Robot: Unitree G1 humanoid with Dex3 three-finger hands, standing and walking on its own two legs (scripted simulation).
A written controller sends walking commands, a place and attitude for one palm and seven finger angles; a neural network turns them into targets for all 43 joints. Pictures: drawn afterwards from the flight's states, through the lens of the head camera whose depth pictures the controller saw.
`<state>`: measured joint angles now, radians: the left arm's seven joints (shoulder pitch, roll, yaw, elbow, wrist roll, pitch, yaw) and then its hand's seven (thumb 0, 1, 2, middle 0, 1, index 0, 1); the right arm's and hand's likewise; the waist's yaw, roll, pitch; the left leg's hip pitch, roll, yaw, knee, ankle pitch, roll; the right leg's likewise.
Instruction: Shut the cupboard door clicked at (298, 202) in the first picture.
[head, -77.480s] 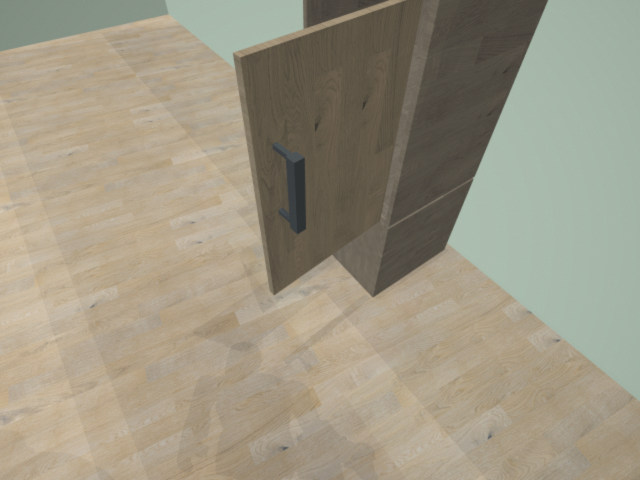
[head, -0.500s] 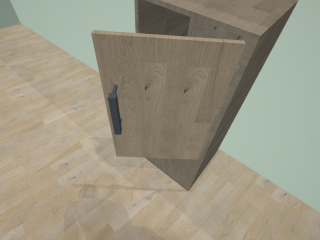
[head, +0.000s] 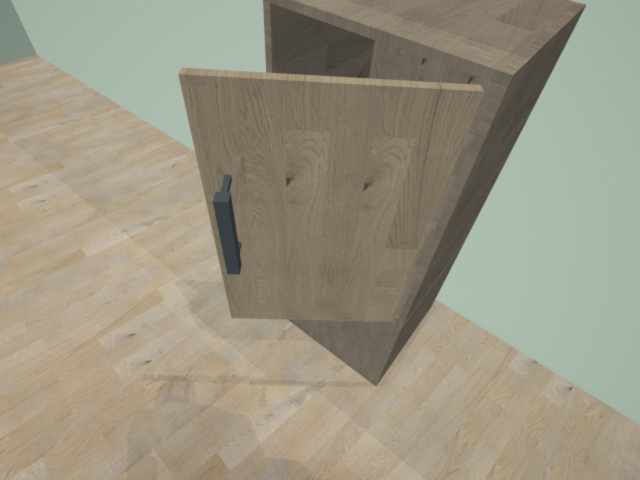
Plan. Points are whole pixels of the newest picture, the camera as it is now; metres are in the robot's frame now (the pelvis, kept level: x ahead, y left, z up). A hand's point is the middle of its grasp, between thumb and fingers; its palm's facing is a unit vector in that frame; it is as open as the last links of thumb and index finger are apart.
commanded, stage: look again from close up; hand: left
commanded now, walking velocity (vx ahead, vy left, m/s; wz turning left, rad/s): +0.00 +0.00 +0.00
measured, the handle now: (230, 227) +0.49 +0.18 +0.00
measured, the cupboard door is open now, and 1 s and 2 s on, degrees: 38 38 38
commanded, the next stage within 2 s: shuffle to correct the standing spot in 0.36 s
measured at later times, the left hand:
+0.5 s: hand out of the picture -0.04 +0.15 -0.18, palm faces +0.02 -0.99 -0.15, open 7.3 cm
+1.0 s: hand out of the picture -0.02 +0.12 -0.19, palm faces +0.08 -0.99 -0.09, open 7.3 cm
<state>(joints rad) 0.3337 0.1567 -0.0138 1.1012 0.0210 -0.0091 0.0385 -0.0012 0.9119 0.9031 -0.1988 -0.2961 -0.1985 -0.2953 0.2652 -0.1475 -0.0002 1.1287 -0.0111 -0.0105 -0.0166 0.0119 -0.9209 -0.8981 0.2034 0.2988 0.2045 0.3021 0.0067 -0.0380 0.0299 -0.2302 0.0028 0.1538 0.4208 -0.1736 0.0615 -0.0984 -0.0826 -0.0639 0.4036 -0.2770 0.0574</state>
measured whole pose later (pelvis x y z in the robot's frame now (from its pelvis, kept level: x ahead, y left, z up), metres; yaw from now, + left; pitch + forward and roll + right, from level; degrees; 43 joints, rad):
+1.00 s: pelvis +0.06 -0.02 -0.01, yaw +1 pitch +0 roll +0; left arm 0.44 0.11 0.01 1.14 0.02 0.00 0.03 0.00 0.91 0.90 -0.20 -0.30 -0.20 -0.30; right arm 0.30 -0.11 -0.01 1.12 -0.02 -0.05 -0.04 0.02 -0.92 -0.90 0.20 0.30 0.20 0.30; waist 0.01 -0.07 0.03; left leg -0.25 0.03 0.13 0.62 -0.37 0.04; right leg -0.19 -0.06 -0.07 0.73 -0.49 0.00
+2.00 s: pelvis +0.04 -0.03 +0.00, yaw +3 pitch -1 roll -1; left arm 0.33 0.14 -0.03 1.12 0.02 -0.02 0.03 0.00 0.91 0.90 -0.20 -0.30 -0.20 -0.30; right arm 0.29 -0.17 0.01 1.07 -0.02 -0.01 -0.02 0.01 -0.92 -0.90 0.20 0.30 0.20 0.30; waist 0.00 0.03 0.03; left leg -0.23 0.03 0.09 0.51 -0.27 0.01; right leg -0.21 -0.04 -0.11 0.48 -0.26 0.00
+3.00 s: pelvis +0.06 -0.04 +0.00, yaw +2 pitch -1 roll +1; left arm 0.28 0.14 -0.01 1.13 0.02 -0.02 0.03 0.00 0.91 0.90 -0.20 -0.30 -0.20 -0.30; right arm 0.27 -0.14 0.02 1.14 -0.02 -0.02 -0.03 0.01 -0.92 -0.90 0.20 0.30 0.20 0.30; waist 0.01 0.00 0.05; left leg -0.15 0.03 0.10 0.42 -0.25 -0.01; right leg -0.16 -0.03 -0.10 0.45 -0.28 -0.01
